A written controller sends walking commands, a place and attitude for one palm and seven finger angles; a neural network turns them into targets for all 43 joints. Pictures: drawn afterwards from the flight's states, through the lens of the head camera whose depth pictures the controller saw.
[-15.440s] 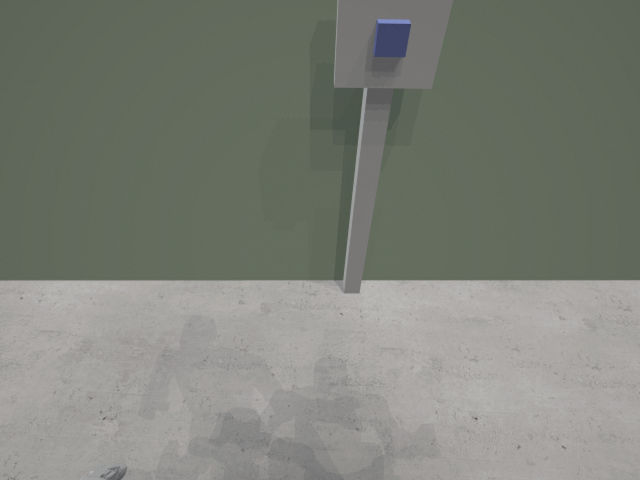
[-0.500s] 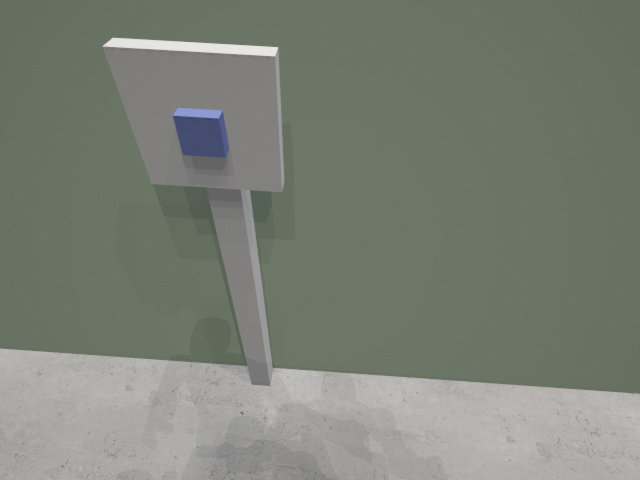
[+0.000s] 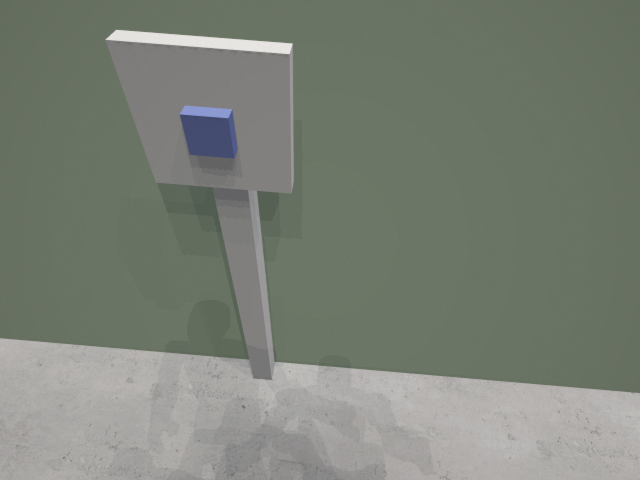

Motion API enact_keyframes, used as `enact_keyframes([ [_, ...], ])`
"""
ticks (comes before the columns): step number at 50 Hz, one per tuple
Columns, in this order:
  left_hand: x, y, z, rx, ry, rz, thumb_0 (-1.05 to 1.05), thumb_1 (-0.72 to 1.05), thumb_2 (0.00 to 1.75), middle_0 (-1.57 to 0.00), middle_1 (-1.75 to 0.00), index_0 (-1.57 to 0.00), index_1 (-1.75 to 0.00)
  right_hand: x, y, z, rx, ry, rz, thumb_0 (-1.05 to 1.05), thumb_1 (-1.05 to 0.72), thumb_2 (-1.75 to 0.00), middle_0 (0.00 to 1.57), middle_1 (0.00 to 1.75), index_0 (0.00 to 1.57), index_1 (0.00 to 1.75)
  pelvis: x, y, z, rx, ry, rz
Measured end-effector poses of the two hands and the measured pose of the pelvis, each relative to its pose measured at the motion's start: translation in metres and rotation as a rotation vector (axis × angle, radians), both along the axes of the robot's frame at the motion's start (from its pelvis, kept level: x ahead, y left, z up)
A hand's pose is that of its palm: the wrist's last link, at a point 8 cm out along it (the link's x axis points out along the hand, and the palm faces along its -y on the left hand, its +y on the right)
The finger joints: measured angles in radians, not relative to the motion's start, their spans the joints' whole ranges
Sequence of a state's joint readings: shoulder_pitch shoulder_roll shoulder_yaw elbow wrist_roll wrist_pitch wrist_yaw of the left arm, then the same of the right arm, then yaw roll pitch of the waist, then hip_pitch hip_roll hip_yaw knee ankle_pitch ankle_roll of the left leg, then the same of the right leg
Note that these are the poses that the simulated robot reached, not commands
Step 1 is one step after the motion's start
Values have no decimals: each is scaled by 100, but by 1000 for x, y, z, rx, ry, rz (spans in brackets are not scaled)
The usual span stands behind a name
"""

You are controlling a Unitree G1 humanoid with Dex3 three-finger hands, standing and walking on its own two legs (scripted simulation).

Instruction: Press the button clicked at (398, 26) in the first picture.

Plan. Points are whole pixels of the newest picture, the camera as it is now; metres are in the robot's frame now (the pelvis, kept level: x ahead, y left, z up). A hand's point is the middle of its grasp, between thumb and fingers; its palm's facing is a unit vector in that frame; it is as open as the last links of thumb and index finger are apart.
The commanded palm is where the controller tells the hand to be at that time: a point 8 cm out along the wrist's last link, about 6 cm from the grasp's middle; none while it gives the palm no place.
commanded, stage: raise the hand and make a fist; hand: left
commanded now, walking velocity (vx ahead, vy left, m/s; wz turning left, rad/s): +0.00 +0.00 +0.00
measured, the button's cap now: (211, 131) +0.50 +0.19 +0.18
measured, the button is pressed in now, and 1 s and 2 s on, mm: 0 0 0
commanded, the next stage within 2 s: none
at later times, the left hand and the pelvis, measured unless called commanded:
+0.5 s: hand (154, 451) +0.16 +0.21 -0.03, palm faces +0.03 -1.00 +0.00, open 5.6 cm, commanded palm +0.13 +0.26 -0.01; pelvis -0.02 -0.02 -0.07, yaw +1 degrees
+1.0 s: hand (147, 391) +0.20 +0.20 +0.05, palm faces +0.04 -1.00 -0.07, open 3.1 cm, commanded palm +0.16 +0.25 +0.07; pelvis +0.01 -0.03 -0.04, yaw +1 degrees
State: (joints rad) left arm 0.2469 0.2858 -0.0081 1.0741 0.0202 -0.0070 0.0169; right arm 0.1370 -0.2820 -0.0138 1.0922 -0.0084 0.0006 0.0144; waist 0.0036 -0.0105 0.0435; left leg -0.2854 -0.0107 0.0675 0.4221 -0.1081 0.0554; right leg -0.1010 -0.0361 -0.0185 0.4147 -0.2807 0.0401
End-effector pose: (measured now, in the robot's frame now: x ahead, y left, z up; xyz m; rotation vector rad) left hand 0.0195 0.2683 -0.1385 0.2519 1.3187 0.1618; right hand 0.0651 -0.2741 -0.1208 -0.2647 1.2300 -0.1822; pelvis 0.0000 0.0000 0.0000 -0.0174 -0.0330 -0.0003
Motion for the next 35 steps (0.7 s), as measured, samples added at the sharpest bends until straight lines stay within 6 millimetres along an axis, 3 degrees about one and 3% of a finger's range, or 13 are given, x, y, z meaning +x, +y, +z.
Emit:
enact_keyframes([
  [6,3,2,-1,7,3,-2,0,90,90,-20,-29,-20,-30,5,4,0,0,-6,-5,1,-90,-90,20,30,20,30,3,3,0,-2,3,-3],
  [7,13,3,5,0,-62,64,1,90,90,-20,-30,-20,-30,8,5,2,-5,-42,-7,1,-90,-90,20,30,20,30,3,4,-1,-4,4,6],
  [13,118,3,118,9,-922,89,2,90,90,-25,-35,-25,-35,45,23,16,4,-402,60,1,-90,-90,20,30,20,30,-4,0,-14,10,42,43],
  [15,138,0,142,-26,-1123,26,1,90,90,-28,-39,-28,-39,61,27,15,27,-486,72,1,-90,-90,20,30,20,30,-8,-3,-22,1,81,39],
  [17,148,-4,148,-73,-1262,-64,1,90,90,-32,-43,-32,-43,75,29,13,47,-557,87,1,-90,-90,20,30,20,30,-13,-7,-34,-3,127,25],
  [21,142,-10,125,-194,-1295,-206,0,90,90,-41,-53,-41,-53,101,27,9,60,-668,126,1,-90,-90,20,30,20,30,-20,-17,-60,-12,175,14],
  [25,117,-8,107,-241,-1213,-123,1,90,90,-52,-64,-52,-64,117,21,12,37,-719,154,1,-90,-90,20,30,20,30,-18,-24,-71,-25,179,17],
  [30,98,-9,127,-146,-1267,-80,2,90,90,-65,-79,-65,-79,123,18,14,6,-707,182,1,-90,-90,20,30,20,30,-13,-30,-70,-47,167,39],
  [35,116,-14,149,-150,-1311,-153,2,90,90,-79,-94,-79,-94,119,18,7,16,-668,176,1,-90,-90,20,30,20,30,-11,-34,-65,-58,158,49],
])
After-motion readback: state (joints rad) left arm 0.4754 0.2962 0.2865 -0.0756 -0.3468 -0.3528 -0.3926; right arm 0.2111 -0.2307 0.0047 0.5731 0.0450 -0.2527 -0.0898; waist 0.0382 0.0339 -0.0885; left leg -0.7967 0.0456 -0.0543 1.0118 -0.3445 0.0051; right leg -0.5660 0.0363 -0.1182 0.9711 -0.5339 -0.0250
